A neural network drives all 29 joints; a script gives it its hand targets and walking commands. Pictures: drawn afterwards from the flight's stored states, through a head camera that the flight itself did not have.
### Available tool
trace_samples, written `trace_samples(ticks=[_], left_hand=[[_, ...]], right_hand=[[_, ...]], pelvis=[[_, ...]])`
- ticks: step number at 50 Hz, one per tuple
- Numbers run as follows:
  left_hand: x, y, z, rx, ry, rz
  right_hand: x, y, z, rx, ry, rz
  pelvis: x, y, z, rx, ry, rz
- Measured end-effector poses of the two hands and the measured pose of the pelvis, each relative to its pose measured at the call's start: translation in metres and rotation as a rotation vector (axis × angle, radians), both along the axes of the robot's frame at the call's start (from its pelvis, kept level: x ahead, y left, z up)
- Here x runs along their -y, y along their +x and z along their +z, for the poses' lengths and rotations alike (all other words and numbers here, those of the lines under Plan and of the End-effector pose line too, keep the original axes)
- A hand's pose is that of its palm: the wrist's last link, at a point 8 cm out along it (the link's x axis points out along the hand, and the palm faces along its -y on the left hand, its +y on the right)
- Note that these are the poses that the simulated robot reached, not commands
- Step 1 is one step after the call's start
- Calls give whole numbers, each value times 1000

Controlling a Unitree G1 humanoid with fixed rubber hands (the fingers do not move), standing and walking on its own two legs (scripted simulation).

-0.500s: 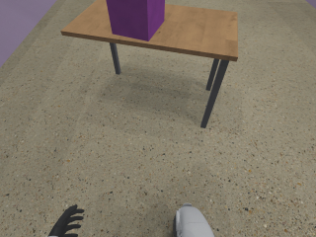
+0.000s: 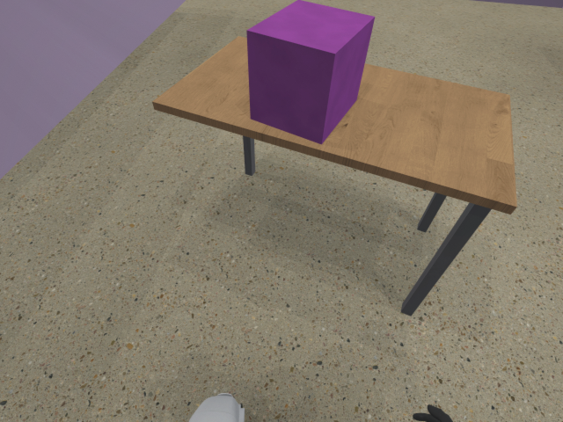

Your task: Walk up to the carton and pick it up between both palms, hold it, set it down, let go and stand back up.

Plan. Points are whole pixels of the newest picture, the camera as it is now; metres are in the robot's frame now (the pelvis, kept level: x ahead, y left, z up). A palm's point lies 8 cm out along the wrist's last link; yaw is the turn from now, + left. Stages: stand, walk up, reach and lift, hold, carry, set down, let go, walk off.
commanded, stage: walk up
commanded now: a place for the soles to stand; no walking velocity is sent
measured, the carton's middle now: (309, 70) +0.94 -0.01 +0.04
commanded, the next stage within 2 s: none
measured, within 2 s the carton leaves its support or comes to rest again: neither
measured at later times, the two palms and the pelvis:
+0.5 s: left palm (207, 271) +0.39 +0.17 -0.12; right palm (459, 421) +0.17 -0.28 -0.15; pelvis +0.24 -0.04 -0.02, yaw -3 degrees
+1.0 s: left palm (192, 275) +0.39 +0.21 -0.15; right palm (411, 241) +0.50 -0.25 -0.11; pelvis +0.42 -0.03 -0.01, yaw +1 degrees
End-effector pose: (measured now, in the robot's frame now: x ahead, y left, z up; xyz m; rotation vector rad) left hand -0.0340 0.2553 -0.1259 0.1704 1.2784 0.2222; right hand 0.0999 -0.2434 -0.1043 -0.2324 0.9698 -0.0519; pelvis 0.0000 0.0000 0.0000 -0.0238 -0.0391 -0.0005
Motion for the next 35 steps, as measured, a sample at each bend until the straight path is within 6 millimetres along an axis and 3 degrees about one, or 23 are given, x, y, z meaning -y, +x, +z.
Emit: trace_samples(ticks=[4,7,10,17,20,23,25,27,35], left_hand=[[-17,40,-26,-65,-25,-43],[-19,89,-27,-55,-39,-107],[-14,152,-18,11,-44,-167],[25,305,10,221,-67,-266],[49,360,17,292,-71,-301],[71,404,13,340,-51,-316],[81,419,9,347,-38,-297],[86,422,10,324,-33,-248],[76,391,24,160,-12,-93]], right_hand=[[-19,32,-12,3,-30,-42],[-24,31,-11,-51,-31,-119],[-23,23,-4,-109,-38,-176],[-10,11,-4,-283,-23,-249],[2,21,-16,-341,1,-260],[21,43,-36,-376,18,-251],[34,67,-48,-386,19,-234],[45,98,-50,-368,16,-214],[58,238,-16,-172,4,-85]], pelvis=[[-17,42,-18,-1,27,0],[-18,68,-14,2,30,-21],[-15,95,-4,2,37,-37],[0,157,7,9,44,-48],[13,187,1,13,51,-55],[31,221,-13,17,54,-57],[40,236,-21,23,36,-54],[44,249,-19,28,38,-50],[49,305,10,17,38,-10]])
